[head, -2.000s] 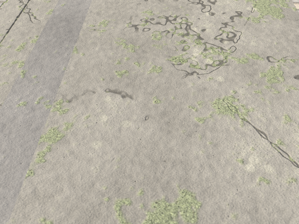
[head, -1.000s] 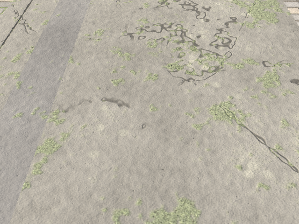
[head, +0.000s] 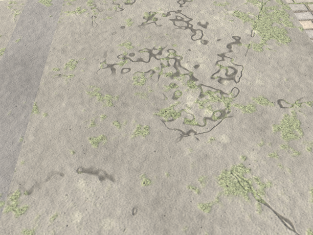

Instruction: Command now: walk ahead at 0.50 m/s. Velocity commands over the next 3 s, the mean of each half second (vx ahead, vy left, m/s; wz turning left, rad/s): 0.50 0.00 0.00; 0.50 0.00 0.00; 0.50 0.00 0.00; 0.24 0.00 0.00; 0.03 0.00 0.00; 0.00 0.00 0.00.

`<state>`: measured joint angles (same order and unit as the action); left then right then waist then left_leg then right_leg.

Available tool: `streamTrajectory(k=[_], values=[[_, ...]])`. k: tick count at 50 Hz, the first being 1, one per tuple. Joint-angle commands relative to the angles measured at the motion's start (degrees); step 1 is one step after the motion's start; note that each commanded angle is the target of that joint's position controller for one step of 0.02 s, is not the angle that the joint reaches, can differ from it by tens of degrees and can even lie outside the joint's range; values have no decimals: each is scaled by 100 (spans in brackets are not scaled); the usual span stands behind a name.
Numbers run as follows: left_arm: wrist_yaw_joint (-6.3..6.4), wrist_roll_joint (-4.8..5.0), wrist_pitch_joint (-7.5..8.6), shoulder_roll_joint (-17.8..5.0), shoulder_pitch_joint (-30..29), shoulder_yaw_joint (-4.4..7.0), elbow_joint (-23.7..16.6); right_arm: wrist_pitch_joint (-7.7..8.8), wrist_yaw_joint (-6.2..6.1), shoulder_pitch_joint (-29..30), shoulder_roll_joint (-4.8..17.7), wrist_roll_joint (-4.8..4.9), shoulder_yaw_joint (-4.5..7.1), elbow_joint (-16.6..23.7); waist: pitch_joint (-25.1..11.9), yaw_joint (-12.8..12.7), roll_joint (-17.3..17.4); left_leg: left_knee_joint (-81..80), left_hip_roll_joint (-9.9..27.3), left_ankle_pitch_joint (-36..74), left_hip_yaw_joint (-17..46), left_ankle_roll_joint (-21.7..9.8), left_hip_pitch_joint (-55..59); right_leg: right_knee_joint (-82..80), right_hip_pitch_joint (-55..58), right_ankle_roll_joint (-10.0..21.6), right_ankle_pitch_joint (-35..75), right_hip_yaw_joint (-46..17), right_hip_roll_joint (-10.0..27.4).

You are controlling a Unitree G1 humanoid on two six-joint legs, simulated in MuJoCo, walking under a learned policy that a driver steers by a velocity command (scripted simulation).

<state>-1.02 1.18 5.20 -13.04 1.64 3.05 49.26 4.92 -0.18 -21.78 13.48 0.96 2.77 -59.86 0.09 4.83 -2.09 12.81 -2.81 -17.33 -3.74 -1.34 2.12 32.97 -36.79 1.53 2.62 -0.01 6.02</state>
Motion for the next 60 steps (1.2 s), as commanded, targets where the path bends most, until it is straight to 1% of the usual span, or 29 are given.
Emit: streamTrajectory(k=[1,3,4,5,6,7,8,9,10,12,14,17,21,26,29,31,32,33,34,35,37,38,40,43,49,54,57,59,60], values=[[-108,28,125,-496,-475,81,-504,-58,-47,-183,1011,26,221,117,401,-223,597,67,1825,2251,793,-872,110,-336,111,193,-509,70,-157],[-99,6,149,-863,679,274,-200,-122,-48,63,993,10,211,190,-291,-882,670,1430,1530,4054,479,-654,26,-488,1733,453,-670,370,-532],[-53,-45,147,-1260,1826,422,92,-127,-47,79,790,-56,122,304,-1115,-1298,411,2966,1213,3554,212,-454,-882,-239,3497,759,-499,-165,-46],[-43,-135,116,-1900,2576,577,273,-14,14,-638,84,-85,-89,392,-2080,-1102,-1022,5388,220,1043,6,-16,-3304,-606,5899,1721,-1365,-2869,1478],[-59,-110,101,-1451,2649,431,277,155,55,-519,286,9,-61,309,-2497,-1162,-1189,6268,8,-1444,919,-58,-4121,-1525,6188,1862,-1801,-4371,1765],[-50,-67,114,-1110,2107,316,202,245,72,63,784,165,78,477,-1591,-1092,-880,6620,384,-1189,1003,-183,-4675,-1533,5523,1492,-1812,-3488,1544],[-36,-73,110,-897,1564,242,55,275,45,474,817,182,80,584,-1013,-950,-453,6448,708,-653,830,-237,-4631,-1613,4609,1296,-1315,-2616,1323],[-55,-113,111,-718,1183,183,11,244,2,662,765,101,112,599,-592,-762,-124,6040,919,-252,738,-226,-4374,-1811,3726,1197,-835,-2007,1095],[-76,-163,135,-565,1000,137,11,154,-30,583,695,46,153,574,-402,-543,-189,5687,1104,13,778,-231,-3980,-2005,3152,1086,-618,-1561,874],[-94,-169,162,-539,1068,137,113,-6,-42,367,425,26,137,512,-283,-373,-259,5344,1168,222,724,-193,-3604,-2308,2672,1133,-445,-1189,720],[-33,-160,181,-719,1261,179,216,-68,-55,573,410,-5,155,596,-98,-333,-176,4922,1197,598,689,-106,-3860,-2498,2602,1206,-157,-936,703],[75,-139,139,-800,1543,194,323,-62,-39,1234,427,-67,177,819,95,-465,-94,3909,1195,1476,671,21,-4341,-2624,2832,1151,-36,-686,664],[142,-81,104,-873,1859,200,438,-14,39,2024,313,-33,124,1029,291,-696,-137,2606,957,2365,437,44,-4112,-2714,2949,982,-248,-301,508],[177,-24,1,-930,2279,250,694,43,181,2691,353,21,76,1300,546,-866,-146,1890,825,2033,414,-102,-4261,-2392,3802,936,-184,-293,838],[208,-7,-79,-1041,2133,307,711,102,247,2427,559,33,143,1314,343,-602,-279,1676,630,1393,271,-321,-3644,-1872,4140,789,862,-291,980],[210,-14,-136,-955,1914,264,655,114,213,1027,951,5,369,893,-491,103,-256,1595,253,1368,-39,-576,-1630,-260,3779,541,2406,68,555],[210,-104,-141,-777,1984,169,529,106,158,-49,1394,-59,505,660,-1338,422,350,1732,1222,1385,1096,-939,186,1554,2571,317,1014,335,194],[131,-117,-4,51,2716,-62,498,80,177,-460,1794,-66,576,512,-2073,3,1915,1001,2509,302,3960,-1916,2090,3612,254,-62,-2903,132,-940],[100,21,148,-488,2349,46,535,82,180,-405,1261,-18,414,543,-2085,199,1498,461,2447,-350,4552,-1793,2077,4386,-440,34,-3560,-696,-781],[85,157,236,-814,1780,131,349,104,158,117,999,-4,340,642,-1264,144,1242,420,2280,-154,3678,-1501,1400,4523,-885,145,-3142,-616,-467],[170,47,227,-820,1261,179,243,124,166,940,651,-104,226,820,-475,-200,484,148,1895,901,2452,-1252,-284,3902,-430,168,-2210,-391,61],[185,12,147,-745,1390,207,258,144,178,1055,505,-169,175,807,-393,-412,604,-14,1739,1151,2115,-1187,-765,3662,-34,179,-1984,-444,221],[199,1,5,-495,1571,190,291,162,177,943,524,-142,176,710,-260,-556,654,-317,1631,1315,1756,-1238,-1171,3279,226,143,-1860,-401,306],[219,-65,-72,-490,1067,200,103,173,70,676,799,-117,234,603,31,-520,477,-583,1633,1703,1411,-1297,-1225,2475,-237,-39,-1218,-333,363],[103,-46,-27,-330,-72,121,-200,97,-28,177,847,-43,217,465,279,-191,518,-656,1321,1857,701,-988,-953,517,-147,-115,359,-18,72],[-63,12,31,-376,-770,62,-481,-30,-46,-276,917,-3,255,241,515,4,560,-285,1682,1969,733,-954,-35,-201,-310,22,-25,27,-86],[-128,16,81,-625,-404,142,-469,-108,-75,-107,1047,13,314,246,268,-336,742,312,1824,3261,717,-789,302,-416,408,269,-641,160,-312],[-82,-32,85,-1083,1187,385,8,-153,-78,112,915,5,259,336,-703,-1105,661,2123,1358,4400,324,-513,-267,-440,2709,587,-491,302,-521],[-16,-101,61,-1556,2236,500,202,-141,-81,-1,700,-127,159,483,-1608,-1343,-203,4090,945,2432,44,-296,-1595,-317,4516,974,-424,-1166,701]])
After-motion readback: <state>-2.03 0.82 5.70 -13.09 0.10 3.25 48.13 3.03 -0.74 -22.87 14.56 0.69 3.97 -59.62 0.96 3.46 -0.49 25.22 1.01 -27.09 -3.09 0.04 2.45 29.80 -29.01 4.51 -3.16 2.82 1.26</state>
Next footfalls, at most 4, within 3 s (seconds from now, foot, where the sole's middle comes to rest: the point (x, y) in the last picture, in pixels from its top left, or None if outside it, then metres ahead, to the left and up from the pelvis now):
0.08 right None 0.24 -0.13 -0.77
0.64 left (128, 221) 0.55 0.11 -0.77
1.18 right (174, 153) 0.87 -0.13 -0.77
1.72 left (126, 111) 1.17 0.10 -0.77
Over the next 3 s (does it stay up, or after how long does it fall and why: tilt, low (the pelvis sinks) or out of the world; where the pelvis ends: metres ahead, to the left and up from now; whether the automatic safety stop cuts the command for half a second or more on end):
stays up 1.11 -0.01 0.00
